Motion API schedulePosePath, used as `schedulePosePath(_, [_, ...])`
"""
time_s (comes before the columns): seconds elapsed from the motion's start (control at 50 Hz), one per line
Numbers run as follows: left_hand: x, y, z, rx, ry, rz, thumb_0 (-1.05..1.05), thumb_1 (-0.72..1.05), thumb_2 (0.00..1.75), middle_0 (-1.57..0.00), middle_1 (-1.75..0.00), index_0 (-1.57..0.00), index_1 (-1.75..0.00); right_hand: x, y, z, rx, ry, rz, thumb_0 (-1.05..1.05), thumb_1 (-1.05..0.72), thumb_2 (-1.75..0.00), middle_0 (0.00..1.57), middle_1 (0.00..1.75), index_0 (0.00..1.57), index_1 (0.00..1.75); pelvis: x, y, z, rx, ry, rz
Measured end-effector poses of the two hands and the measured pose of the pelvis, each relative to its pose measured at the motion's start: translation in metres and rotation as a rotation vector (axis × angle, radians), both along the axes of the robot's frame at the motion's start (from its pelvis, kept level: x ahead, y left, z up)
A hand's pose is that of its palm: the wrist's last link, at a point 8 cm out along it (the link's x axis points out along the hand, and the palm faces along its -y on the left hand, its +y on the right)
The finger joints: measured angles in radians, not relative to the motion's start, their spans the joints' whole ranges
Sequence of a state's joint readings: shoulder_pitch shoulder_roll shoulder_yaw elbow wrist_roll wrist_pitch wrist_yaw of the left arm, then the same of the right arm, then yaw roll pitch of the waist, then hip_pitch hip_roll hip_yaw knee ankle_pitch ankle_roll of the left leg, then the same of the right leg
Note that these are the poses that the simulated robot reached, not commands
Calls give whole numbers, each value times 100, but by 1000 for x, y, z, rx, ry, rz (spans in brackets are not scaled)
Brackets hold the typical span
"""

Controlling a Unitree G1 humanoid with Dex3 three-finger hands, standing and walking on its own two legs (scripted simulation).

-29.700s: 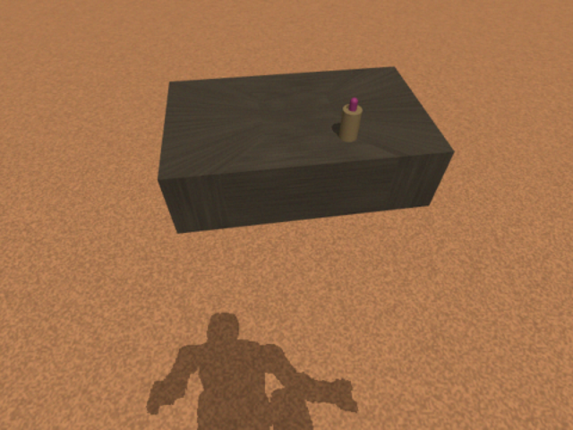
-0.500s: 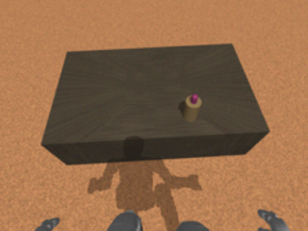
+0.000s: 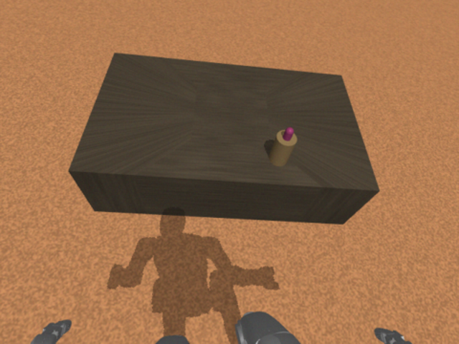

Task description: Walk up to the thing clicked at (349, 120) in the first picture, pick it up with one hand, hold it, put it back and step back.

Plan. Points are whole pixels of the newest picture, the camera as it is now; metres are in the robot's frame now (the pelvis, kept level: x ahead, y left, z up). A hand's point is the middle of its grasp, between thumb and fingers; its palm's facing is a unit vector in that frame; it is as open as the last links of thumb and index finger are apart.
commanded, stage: step back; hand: right
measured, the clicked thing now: (283, 144) +0.79 -0.24 -0.35
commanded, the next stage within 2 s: none
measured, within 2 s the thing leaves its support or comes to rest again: neither
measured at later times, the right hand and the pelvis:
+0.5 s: hand out of the picture -0.11 -0.33 -0.17, palm faces -0.02 +0.93 -0.37, open 7.4 cm; pelvis -0.17 -0.05 +0.00, yaw -1 degrees
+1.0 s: hand out of the picture -0.18 -0.33 -0.14, palm faces -0.07 +0.90 -0.43, open 7.4 cm; pelvis -0.33 -0.06 -0.01, yaw +0 degrees
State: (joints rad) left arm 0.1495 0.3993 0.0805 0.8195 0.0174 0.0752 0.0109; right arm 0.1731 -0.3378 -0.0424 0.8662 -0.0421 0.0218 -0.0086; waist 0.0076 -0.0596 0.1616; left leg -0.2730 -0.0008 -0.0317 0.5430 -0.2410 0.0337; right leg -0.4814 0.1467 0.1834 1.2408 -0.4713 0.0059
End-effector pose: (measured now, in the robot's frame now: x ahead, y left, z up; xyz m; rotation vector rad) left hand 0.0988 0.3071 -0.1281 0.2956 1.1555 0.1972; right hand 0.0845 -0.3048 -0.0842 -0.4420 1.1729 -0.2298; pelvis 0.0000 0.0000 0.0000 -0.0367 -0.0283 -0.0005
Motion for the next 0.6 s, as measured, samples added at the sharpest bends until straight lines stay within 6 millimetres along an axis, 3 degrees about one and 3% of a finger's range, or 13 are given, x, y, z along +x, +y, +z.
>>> schedulePosePath(0.18, [-83, -8, -6, 48, 106, -42, 1, 90, 90, -20, -30, -20, -30, -33, -20, -6, 14, -123, -2, 0, -90, -90, 21, 30, 21, 30, -64, -17, -10, 22, -15, -63])
schedulePosePath(0.28, [-121, -30, 0, 77, 90, -61, 1, 90, 90, -20, -30, -20, -30, -71, -46, -32, 52, -148, -24, 0, -90, -90, 21, 30, 21, 30, -106, -35, -23, 15, -37, -84])
schedulePosePath(0.38, [-163, -46, 25, 94, 65, -39, 1, 90, 90, -21, -30, -20, -30, -126, -58, -39, 88, -76, -66, 0, -91, -90, 21, 30, 20, 30, -134, -48, -11, 79, -30, -70])
schedulePosePath(0.5, [-171, -51, 42, 127, -7, -32, 1, 90, 90, -21, -30, -20, -30, -200, -68, -45, 81, 58, -62, 0, -91, -90, 21, 30, 20, 30, -166, -55, -5, 77, 12, -14])
schedulePosePath(0.6, [-180, -52, 33, 120, -98, -30, 1, 90, 90, -21, -30, -20, -30, -245, -64, -50, 56, 159, -21, 0, -91, -90, 20, 30, 20, 30, -202, -56, -13, 59, 12, 47])
